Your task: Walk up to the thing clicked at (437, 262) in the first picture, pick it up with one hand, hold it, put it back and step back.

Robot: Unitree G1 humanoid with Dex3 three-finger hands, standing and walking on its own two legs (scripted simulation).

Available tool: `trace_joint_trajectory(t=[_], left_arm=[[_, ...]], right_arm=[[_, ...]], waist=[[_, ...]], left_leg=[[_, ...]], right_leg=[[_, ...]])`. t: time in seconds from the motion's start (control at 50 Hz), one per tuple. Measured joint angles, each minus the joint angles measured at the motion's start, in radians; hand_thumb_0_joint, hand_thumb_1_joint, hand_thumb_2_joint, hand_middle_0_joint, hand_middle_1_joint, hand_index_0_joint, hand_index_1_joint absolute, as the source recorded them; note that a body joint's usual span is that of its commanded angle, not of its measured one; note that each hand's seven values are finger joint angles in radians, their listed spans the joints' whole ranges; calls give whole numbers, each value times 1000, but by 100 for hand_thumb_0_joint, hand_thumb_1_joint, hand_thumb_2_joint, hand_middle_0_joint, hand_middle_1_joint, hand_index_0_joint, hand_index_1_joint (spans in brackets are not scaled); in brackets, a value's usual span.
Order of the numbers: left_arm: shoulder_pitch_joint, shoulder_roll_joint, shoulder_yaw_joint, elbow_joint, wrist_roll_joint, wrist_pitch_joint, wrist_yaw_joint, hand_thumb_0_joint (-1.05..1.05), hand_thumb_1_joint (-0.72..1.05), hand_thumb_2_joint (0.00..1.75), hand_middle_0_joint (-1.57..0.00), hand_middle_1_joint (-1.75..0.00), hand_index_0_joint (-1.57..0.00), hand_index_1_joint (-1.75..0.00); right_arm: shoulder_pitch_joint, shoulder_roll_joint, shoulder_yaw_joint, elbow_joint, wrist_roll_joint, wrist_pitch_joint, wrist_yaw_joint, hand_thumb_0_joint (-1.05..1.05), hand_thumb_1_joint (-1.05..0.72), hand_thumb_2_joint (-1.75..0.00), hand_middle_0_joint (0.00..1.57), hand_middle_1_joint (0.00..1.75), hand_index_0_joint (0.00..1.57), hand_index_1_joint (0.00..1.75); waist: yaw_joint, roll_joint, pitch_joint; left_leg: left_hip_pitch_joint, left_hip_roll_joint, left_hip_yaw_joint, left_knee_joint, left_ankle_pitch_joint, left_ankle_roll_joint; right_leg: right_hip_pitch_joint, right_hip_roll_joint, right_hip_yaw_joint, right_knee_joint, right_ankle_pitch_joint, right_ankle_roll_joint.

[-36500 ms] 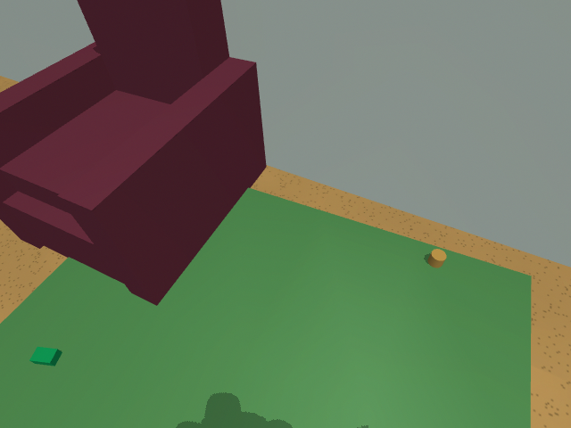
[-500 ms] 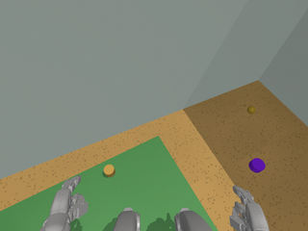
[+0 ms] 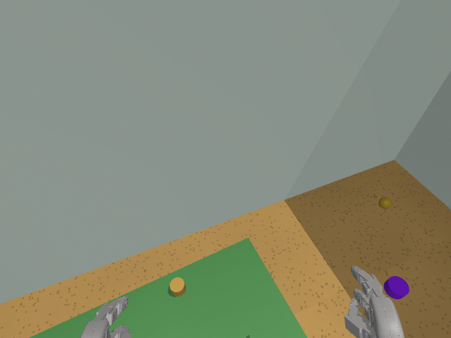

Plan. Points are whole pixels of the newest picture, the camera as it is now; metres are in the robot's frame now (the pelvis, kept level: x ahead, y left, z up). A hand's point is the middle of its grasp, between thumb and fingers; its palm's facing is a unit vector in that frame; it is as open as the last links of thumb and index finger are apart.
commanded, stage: home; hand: left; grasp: from above
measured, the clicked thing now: (178, 286) +0.47 +0.22 -0.69
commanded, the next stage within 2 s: stand in 1.78 s
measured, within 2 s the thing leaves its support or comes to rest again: neither
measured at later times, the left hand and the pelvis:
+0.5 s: hand out of the picture +0.16 +0.17 -0.05, palm faces +0.03 -0.98 -0.20, open 7.4 cm; pelvis +0.00 -0.01 +0.00, yaw +0 degrees
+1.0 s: hand out of the picture +0.16 +0.17 -0.05, palm faces +0.03 -0.98 -0.19, open 7.4 cm; pelvis +0.00 +0.00 +0.00, yaw +0 degrees
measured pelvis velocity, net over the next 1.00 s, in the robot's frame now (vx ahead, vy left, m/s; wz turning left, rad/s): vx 0.00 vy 0.00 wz -0.01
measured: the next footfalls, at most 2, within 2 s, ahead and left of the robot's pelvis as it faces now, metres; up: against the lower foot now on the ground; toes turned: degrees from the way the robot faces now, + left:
none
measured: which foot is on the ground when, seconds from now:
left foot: down 0.00-1.00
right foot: down 0.00-1.00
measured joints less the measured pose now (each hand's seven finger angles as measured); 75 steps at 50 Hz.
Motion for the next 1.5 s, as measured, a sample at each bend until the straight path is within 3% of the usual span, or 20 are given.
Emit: trace_joint_trajectory(t=[1.5], left_arm=[[-1,7,1,-18,1,-2,-3,2,91,90,-20,-30,-20,-30]], right_arm=[[25,1,-12,19,-1,3,6,1,-90,-90,21,30,21,30]], waist=[[-3,0,-3]], left_leg=[[-10,4,10,18,-15,1]], right_leg=[[-15,3,10,22,-13,1]])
